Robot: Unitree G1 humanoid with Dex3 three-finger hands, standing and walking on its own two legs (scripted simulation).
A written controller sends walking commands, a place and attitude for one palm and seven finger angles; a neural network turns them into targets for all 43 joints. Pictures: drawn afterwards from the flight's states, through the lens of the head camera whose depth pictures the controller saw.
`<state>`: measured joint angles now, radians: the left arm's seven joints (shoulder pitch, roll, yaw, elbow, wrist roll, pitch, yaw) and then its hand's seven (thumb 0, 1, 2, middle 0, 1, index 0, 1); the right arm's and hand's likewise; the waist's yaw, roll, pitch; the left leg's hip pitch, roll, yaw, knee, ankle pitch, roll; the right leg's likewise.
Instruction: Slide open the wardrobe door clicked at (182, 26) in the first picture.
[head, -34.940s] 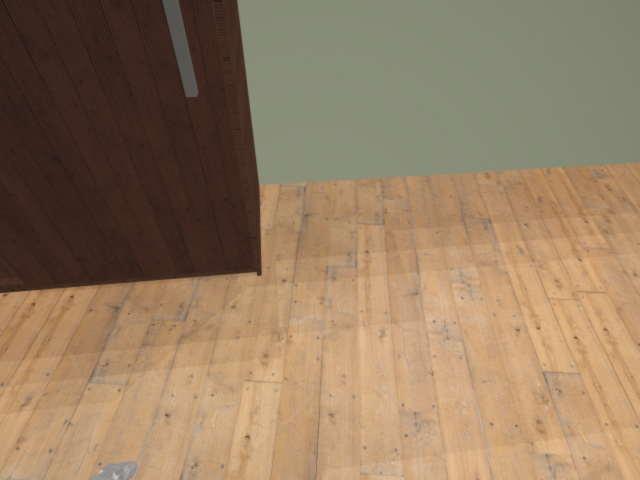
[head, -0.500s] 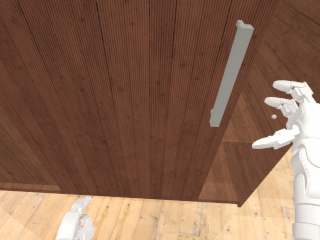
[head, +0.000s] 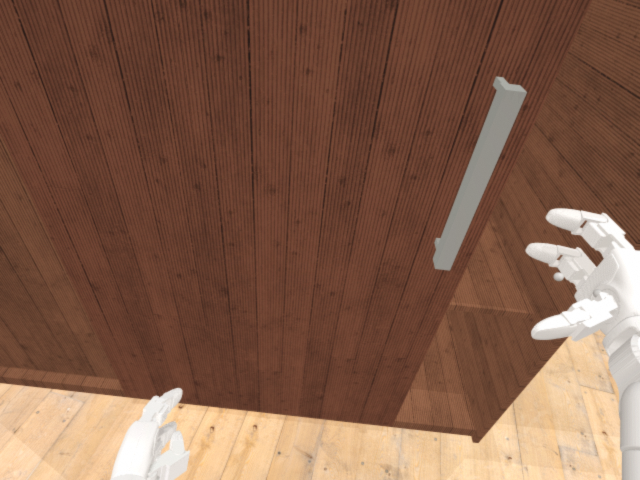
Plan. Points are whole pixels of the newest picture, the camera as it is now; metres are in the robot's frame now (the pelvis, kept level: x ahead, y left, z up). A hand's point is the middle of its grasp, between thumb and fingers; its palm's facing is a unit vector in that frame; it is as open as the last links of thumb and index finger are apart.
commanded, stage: draw the hand back to the body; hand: right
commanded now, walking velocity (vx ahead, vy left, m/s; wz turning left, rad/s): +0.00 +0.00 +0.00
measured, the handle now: (467, 183) +0.51 -0.20 +0.18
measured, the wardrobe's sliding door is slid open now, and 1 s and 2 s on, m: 0.27 0.27 0.27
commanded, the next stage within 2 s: step back with the hand held close in 1.34 s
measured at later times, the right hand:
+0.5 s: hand (600, 348) +0.23 -0.27 +0.16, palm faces +0.43 +0.87 -0.23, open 13.3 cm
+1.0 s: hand (632, 369) +0.20 -0.29 +0.16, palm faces +0.45 +0.82 -0.36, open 8.4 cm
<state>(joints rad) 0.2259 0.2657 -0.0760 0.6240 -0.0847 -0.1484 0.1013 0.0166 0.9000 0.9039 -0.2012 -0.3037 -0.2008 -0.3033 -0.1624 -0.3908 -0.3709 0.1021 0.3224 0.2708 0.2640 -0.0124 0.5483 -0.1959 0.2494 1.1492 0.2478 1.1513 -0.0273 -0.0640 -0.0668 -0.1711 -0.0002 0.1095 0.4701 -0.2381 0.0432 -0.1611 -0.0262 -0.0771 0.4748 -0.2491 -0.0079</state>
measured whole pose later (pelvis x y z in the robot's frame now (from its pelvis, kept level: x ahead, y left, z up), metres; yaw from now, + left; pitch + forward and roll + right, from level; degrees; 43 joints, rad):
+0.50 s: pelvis -0.01 +0.00 +0.00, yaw -1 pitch -4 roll +0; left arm 0.19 0.23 -0.05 0.66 -0.01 -0.18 0.08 0.01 0.90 0.90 -0.20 -0.30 -0.20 -0.30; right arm 0.18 -0.33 -0.32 -0.17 0.14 -0.03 -0.06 -0.01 0.23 -0.35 0.24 0.96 0.24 0.96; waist -0.06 -0.05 0.02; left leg -0.14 0.00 0.12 0.42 -0.20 0.04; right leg -0.15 -0.03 -0.07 0.45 -0.23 -0.01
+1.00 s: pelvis +0.02 -0.03 +0.00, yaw +0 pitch -5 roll +1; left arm 0.21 0.22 -0.02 0.63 0.01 -0.12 0.06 0.01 0.90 0.90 -0.20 -0.30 -0.20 -0.30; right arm 0.47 -0.34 -0.33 -0.40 0.08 -0.07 -0.08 0.01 -0.66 -0.78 0.22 0.44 0.21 0.44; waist -0.07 -0.05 -0.01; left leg -0.07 0.02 0.10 0.38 -0.23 0.01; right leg -0.07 0.00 -0.09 0.41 -0.26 -0.04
